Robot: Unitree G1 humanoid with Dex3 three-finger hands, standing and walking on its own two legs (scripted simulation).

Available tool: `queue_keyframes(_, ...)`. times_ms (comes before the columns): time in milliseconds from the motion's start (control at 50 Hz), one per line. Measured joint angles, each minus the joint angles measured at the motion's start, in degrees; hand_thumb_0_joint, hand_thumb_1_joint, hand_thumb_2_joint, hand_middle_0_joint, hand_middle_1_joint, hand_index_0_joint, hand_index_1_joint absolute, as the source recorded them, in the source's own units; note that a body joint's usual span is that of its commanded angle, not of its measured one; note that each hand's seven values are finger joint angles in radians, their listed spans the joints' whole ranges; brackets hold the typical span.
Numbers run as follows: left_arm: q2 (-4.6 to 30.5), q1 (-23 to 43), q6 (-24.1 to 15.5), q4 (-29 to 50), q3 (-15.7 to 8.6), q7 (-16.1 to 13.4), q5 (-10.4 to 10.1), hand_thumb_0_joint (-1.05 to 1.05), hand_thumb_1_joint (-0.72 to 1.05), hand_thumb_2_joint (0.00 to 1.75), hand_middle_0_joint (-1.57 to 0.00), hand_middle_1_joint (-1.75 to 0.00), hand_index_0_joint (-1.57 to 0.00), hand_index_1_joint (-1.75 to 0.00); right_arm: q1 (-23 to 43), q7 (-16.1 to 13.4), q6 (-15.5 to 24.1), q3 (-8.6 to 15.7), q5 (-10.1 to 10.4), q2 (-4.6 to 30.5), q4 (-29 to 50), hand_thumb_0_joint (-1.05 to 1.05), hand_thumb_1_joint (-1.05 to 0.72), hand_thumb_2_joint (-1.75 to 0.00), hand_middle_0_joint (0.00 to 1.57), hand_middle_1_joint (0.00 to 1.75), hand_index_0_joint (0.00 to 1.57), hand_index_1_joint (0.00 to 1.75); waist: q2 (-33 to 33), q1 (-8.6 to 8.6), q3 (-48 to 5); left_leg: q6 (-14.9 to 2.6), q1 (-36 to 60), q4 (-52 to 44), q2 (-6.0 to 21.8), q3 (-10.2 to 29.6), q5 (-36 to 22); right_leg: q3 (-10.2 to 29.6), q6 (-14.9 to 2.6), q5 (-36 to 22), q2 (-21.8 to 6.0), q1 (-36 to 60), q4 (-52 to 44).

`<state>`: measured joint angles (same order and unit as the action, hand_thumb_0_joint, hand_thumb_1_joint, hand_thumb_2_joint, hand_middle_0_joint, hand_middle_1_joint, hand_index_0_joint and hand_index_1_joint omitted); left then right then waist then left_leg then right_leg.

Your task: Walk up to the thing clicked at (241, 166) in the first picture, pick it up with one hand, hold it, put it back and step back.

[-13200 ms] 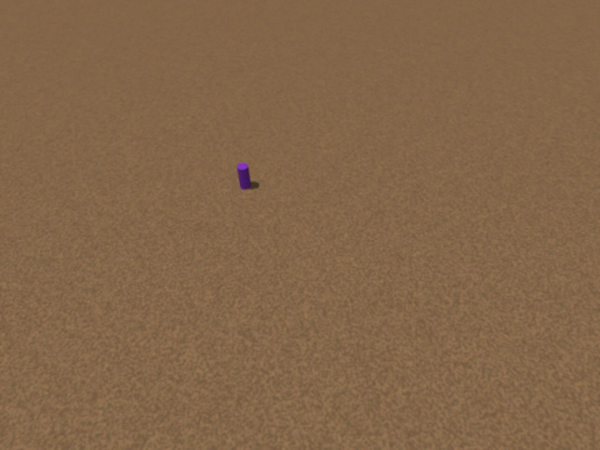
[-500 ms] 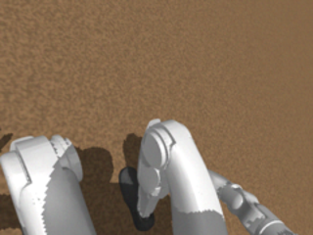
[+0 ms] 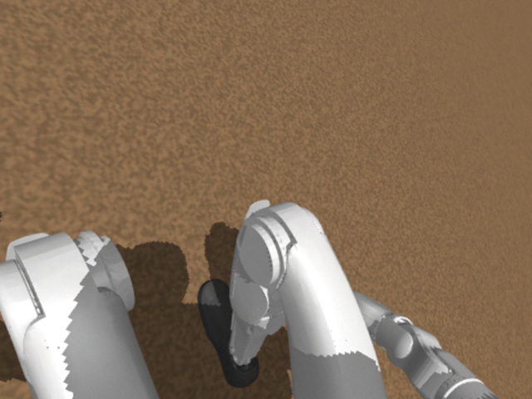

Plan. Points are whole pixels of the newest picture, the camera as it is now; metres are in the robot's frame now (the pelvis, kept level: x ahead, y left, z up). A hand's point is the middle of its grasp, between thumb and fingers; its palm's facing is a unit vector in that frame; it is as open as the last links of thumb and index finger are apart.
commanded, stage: settle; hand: left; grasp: from the side
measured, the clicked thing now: out of the picture +0.38 +0.32 -0.21
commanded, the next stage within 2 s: lift in 1.90 s
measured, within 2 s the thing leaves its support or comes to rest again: leaves its support in 0.08 s
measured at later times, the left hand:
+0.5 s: hand out of the picture +0.36 +0.34 -0.08, palm faces +0.44 -0.90 -0.01, open 8.1 cm
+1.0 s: hand out of the picture +0.36 +0.33 +0.01, palm faces +0.42 -0.90 -0.06, open 8.0 cm
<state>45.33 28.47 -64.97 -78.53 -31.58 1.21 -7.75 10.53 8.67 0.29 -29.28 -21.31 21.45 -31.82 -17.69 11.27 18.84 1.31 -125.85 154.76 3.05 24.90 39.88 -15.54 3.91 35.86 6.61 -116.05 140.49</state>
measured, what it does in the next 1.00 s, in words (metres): rises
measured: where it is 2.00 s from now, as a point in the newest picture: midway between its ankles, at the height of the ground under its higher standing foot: (168, 385)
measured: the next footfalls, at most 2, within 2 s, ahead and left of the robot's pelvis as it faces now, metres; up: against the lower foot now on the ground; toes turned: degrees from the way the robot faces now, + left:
none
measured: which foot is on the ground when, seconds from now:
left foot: down 0.00-1.00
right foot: down 0.00-1.00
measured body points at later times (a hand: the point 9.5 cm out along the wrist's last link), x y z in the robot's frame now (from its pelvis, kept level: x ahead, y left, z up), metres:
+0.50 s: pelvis +0.01 -0.01 +0.02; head +0.17 +0.17 +0.40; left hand +0.33 +0.38 -0.08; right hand +0.23 -0.22 -0.03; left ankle +0.09 +0.13 -0.24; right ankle +0.14 -0.12 -0.24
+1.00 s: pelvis +0.03 -0.02 +0.06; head +0.21 +0.09 +0.45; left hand +0.33 +0.38 +0.02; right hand +0.23 -0.24 -0.06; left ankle +0.09 +0.13 -0.24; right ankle +0.14 -0.12 -0.24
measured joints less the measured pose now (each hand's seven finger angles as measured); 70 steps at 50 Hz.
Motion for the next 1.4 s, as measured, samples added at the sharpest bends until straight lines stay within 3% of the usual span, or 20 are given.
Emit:
queue_keyframes(220,-3.1,-2.5,4.9,11.0,1.0,0.5,0.7,0.03,-0.17,1.08,-0.84,-1.17,-0.82,-1.18,-1.9,0.2,-0.8,3.5,1.7,-0.8,-0.6,0.00,-0.89,-0.90,0.20,0.30,0.20,0.30,1.5,-1.37,-2.4,-0.01,-0.5,-1.5,-0.1,-1.4,-0.3,0.7,-0.42,0.5,-0.8,-0.3,-0.5)
queue_keyframes(460,-8.9,-4.7,13.6,22.9,5.7,2.3,-1.2,0.03,-0.17,1.09,-0.83,-1.17,-0.82,-1.18,-4.8,0.2,-0.9,10.7,6.6,-2.1,-2.1,0.00,-0.89,-0.90,0.20,0.30,0.20,0.30,6.4,-4.11,-10.0,-0.45,-2.3,-5.1,0.1,-5.4,-1.1,3.1,-1.09,1.6,-2.4,-2.5,-1.6)
queue_keyframes(640,-13.5,-5.3,20.4,30.6,7.7,4.0,-1.4,0.03,-0.16,1.09,-0.84,-1.16,-0.82,-1.18,-7.4,-0.6,-2.3,15.8,10.6,-4.2,-3.9,0.00,-0.89,-0.89,0.20,0.30,0.20,0.30,9.9,-5.65,-15.0,-0.28,-3.3,-8.8,0.1,-8.8,-1.3,5.3,-1.91,2.8,-3.7,-4.4,-2.8)
queue_keyframes(820,-16.9,-6.0,24.9,34.9,7.0,6.4,-3.2,0.03,-0.16,1.09,-0.84,-1.16,-0.82,-1.17,-9.8,-2.1,-3.3,19.9,13.8,-5.3,-5.5,0.00,-0.88,-0.89,0.20,0.30,0.20,0.30,13.2,-6.54,-18.6,0.26,-3.5,-12.5,0.3,-11.6,-0.9,7.2,-2.70,4.1,-4.7,-5.9,-4.1)
queue_keyframes(1060,-19.9,-5.0,28.7,37.0,5.4,10.6,-4.7,0.03,-0.16,1.09,-0.84,-1.16,-0.82,-1.17,-11.2,-3.9,-3.2,24.1,16.3,-4.8,-6.5,0.01,-0.89,-0.89,0.20,0.30,0.20,0.30,15.3,-7.21,-21.4,0.89,-2.3,-16.6,0.6,-14.2,-0.5,9.0,-3.80,5.2,-5.3,-6.5,-6.0)
queue_keyframes(1400,-22.4,-4.0,31.3,37.5,5.2,11.1,-3.1,0.03,-0.17,1.10,-0.85,-1.15,-0.83,-1.16,-11.8,-5.3,-2.0,27.2,17.1,-5.2,-6.8,0.01,-0.90,-0.90,0.20,0.30,0.20,0.30,15.7,-8.02,-24.2,0.73,0.7,-21.4,0.8,-16.4,-1.0,10.5,-4.10,5.0,-5.7,-4.3,-9.6)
